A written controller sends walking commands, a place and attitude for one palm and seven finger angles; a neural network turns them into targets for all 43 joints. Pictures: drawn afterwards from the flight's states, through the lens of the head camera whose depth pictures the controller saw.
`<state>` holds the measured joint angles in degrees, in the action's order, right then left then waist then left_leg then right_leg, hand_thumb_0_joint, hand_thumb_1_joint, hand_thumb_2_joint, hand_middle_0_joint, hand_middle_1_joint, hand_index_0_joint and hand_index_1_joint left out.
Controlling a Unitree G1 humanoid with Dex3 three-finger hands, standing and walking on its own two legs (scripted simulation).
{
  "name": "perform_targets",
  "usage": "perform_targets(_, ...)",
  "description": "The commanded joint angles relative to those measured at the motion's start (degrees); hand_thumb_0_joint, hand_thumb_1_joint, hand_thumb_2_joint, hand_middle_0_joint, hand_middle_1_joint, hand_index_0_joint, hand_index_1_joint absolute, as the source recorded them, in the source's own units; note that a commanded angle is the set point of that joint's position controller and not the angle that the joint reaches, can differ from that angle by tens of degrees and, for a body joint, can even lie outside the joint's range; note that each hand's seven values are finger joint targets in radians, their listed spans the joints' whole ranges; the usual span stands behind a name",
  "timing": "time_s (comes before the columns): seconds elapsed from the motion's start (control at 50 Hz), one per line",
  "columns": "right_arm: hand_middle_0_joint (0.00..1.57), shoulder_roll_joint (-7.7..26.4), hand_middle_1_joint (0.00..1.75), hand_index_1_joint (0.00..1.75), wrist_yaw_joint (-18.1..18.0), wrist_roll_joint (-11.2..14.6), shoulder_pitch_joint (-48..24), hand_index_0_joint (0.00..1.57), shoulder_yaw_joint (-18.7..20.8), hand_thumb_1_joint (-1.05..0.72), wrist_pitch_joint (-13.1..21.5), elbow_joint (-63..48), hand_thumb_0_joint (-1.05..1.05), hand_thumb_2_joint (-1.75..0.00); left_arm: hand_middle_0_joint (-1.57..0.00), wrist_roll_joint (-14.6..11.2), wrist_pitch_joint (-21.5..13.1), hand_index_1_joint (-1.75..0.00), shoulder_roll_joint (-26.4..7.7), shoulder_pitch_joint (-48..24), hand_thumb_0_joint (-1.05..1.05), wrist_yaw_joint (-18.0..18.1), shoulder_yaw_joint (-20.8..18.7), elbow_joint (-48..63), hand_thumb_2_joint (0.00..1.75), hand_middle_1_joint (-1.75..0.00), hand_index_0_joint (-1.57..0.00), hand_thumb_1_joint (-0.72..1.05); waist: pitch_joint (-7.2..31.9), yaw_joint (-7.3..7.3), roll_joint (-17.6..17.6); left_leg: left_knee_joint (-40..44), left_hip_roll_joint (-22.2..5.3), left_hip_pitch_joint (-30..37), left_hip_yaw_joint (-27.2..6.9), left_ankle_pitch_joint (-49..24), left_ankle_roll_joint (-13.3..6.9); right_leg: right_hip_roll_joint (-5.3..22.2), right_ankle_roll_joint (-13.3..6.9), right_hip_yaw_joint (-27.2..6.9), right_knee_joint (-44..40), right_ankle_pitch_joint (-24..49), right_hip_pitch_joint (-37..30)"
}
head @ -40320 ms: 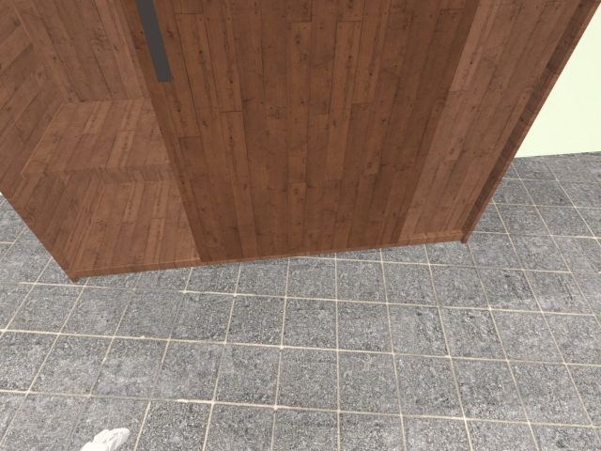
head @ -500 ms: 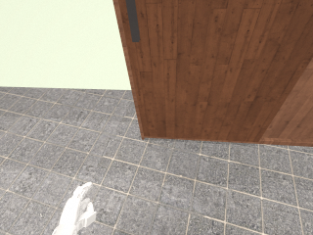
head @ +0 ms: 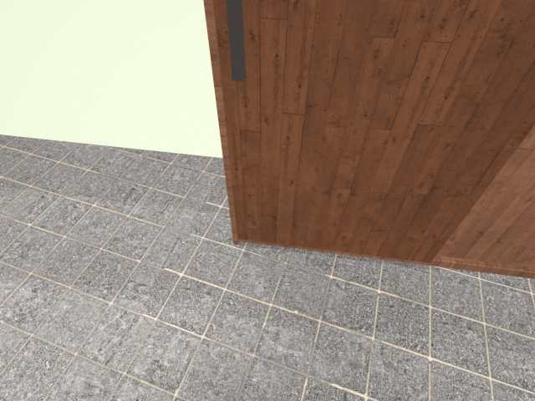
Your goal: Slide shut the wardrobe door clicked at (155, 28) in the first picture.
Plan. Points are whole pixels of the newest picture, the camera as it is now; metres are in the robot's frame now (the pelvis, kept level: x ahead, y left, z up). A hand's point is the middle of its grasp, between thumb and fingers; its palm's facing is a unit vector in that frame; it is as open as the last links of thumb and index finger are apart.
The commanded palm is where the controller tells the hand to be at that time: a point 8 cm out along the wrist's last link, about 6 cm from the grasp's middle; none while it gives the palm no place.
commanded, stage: let the arm hang, fingers relaxed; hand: right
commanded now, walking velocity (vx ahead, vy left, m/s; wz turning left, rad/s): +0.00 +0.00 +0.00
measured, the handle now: (237, 14) +0.82 +0.15 +0.22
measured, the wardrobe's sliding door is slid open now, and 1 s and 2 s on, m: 0.00 0.00 0.00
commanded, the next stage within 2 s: look to check the result in 0.82 s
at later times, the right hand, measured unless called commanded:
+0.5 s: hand out of the picture +0.01 -0.22 -0.16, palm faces -0.01 +0.97 -0.24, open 7.4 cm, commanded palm none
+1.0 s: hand out of the picture +0.03 -0.20 -0.16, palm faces -0.02 +0.98 -0.20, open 7.4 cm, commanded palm none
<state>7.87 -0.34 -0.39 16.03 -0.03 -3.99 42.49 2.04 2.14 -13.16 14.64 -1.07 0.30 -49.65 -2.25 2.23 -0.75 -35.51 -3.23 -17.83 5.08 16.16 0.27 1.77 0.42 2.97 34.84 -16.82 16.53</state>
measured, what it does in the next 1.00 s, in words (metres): stands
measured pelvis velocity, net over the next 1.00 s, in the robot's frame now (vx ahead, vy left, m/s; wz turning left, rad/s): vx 0.01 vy -0.03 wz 0.04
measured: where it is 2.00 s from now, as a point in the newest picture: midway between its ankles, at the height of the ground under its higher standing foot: outside the picture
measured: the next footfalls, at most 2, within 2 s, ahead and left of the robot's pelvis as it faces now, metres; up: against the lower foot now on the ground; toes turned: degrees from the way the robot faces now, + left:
none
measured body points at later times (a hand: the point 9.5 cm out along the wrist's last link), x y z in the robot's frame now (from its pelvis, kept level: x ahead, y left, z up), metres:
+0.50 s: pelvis +0.00 -0.03 +0.01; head +0.01 -0.02 +0.46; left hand -0.01 +0.18 -0.15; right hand +0.01 -0.27 -0.14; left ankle +0.03 +0.12 -0.73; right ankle +0.02 -0.12 -0.73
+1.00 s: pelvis +0.01 -0.03 +0.02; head +0.03 -0.02 +0.46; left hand +0.00 +0.19 -0.15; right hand +0.03 -0.25 -0.14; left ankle +0.03 +0.12 -0.73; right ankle +0.02 -0.12 -0.73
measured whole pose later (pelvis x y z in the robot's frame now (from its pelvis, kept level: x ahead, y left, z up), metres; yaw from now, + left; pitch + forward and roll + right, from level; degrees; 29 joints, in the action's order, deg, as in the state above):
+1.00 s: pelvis +0.01 -0.03 +0.02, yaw +2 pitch -1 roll +0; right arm 8.4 -1.6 -0.8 13.4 0.6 -0.2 65.4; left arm 1.1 0.5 -8.0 15.3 1.0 -0.3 -64.2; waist -3.6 0.5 0.6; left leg -23.8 -3.6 -12.2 2.3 10.4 2.1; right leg 0.5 -1.4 6.1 23.9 -12.7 10.1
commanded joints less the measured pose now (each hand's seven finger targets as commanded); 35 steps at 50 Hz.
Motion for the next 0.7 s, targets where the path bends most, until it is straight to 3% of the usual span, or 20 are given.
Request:
perform_targets(0.0,0.2,11.34,0.3,0.3,-0.62,-0.32,-0.56,0.2,2.53,-0.9,3.88,1.59,0.0,-0.9,-0.2,-0.14,-1.96,-0.3,-4.64,-2.04,0.0,1.16,-0.66,0.87,0.9,-0.3,-0.2,0.9,0.72,-2.63,11.29,11.11,-2.18,7.45,-5.91,-1.04,-0.42,4.51,-0.89,-5.83,-15.05,0.11,5.02)
perform_targets(0.04,0.2,9.17,0.3,0.3,-0.91,-0.59,0.88,0.2,3.4,-0.9,4.18,4.41,0.0,-0.9,-0.2,0.08,-1.94,-0.3,-3.28,-0.2,0.0,1.56,-1.34,-0.17,0.9,-0.3,-0.2,0.9,3.02,-2.29,13.06,13.38,-2.78,7.47,-5.76,-0.85,-1.15,3.61,-0.78,-4.83,-14.85,-3.24,2.39)
perform_targets(0.08,0.2,9.37,0.3,0.3,-0.96,-0.48,-0.32,0.2,2.78,-0.9,4.16,6.85,0.0,-0.9,-0.2,-0.14,-1.59,-0.3,-3.07,1.4,0.0,1.61,-1.51,-1.66,0.9,-0.3,-0.2,0.9,2.82,-1.83,11.22,14.61,-2.7,7.0,-5.53,0.36,-1.07,3.87,-0.63,-4.79,-15.54,-4.99,1.74)
perform_targets(0.18,0.2,8.89,0.3,0.3,-0.89,-0.5,-0.69,0.2,2.31,-0.9,4.14,11.94,0.0,-0.9,-0.2,-0.41,-1.64,-0.3,-3.19,3.8,0.0,1.85,-1.95,-4.53,0.9,-0.3,-0.2,0.9,0.13,-1.78,2.57,15.24,-2.23,6.18,-4.36,-0.33,-0.28,5.02,-1.2,-5.83,-18.1,-5.43,1.97)
perform_targets(0.24,0.2,8.44,0.3,0.3,-1.0,-0.47,-0.36,0.2,2.06,-0.9,4.17,14.4,0.0,-0.9,-0.2,-0.5,-1.76,-0.3,-2.9,4.56,0.0,1.97,-1.97,-6.28,0.9,-0.3,-0.2,0.9,-1.0,-1.7,-0.12,15.4,-2.42,4.74,-4.55,-0.83,-0.06,4.98,-1.43,-5.34,-18.23,-3.93,0.39)
perform_targets(0.36,0.2,8.11,0.3,0.3,-1.34,-0.46,0.83,0.2,1.81,-0.9,4.44,17.66,0.0,-0.9,-0.2,-0.78,-2.21,-0.3,-2.18,5.6,0.0,2.06,-1.78,-9.23,0.9,-0.3,-0.2,0.9,-0.29,-1.87,-0.8,14.44,-2.76,5.54,-4.69,-4.85,0.28,4.99,-1.65,-4.12,-17.77,1.75,-2.21)
perform_targets(0.52,0.2,7.1,0.3,0.3,-1.56,-0.5,1.0,0.2,1.6,-0.9,4.35,20.01,0.0,-0.9,-0.2,-0.71,-2.09,-0.3,-0.59,5.1,0.0,2.19,-1.5,-11.77,0.9,-0.3,-0.2,0.9,-2.97,-1.83,1.27,14.94,-2.87,4.42,-5.24,-3.51,0.48,4.46,-1.41,-3.7,-18.7,0.12,-1.76)
perform_targets(0.68,0.2,6.23,0.3,0.3,-1.72,-0.54,1.13,0.2,1.71,-0.9,4.68,20.98,0.0,-0.9,-0.2,-0.8,-2.46,-0.3,0.23,4.9,0.0,2.45,-1.53,-12.77,0.9,-0.3,-0.2,0.9,-1.58,-1.8,2.49,14.94,-3.21,5.67,-5.34,-6.92,0.37,4.44,-1.32,-2.87,-17.42,5.17,-3.64)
